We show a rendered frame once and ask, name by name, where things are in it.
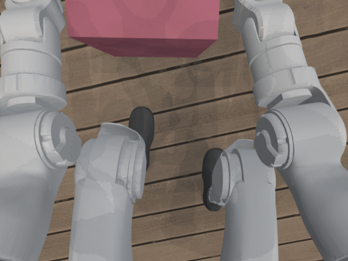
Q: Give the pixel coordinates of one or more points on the right robot thigh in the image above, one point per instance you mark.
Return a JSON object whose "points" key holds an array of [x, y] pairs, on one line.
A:
{"points": [[250, 207]]}

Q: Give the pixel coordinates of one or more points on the robot right shin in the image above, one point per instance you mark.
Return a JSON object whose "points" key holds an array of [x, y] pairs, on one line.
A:
{"points": [[241, 143]]}

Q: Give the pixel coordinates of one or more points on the left robot upper arm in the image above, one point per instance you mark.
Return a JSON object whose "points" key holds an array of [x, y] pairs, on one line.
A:
{"points": [[36, 149]]}

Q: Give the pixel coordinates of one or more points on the right robot forearm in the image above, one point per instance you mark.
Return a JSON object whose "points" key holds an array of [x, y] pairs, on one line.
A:
{"points": [[274, 52]]}

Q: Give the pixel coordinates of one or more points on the right robot upper arm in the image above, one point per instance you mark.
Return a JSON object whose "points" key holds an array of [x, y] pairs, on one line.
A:
{"points": [[305, 144]]}

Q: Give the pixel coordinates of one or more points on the carton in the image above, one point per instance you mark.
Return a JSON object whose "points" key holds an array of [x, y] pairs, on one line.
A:
{"points": [[144, 28]]}

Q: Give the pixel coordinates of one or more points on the left robot forearm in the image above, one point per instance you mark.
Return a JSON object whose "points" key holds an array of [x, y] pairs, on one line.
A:
{"points": [[30, 53]]}

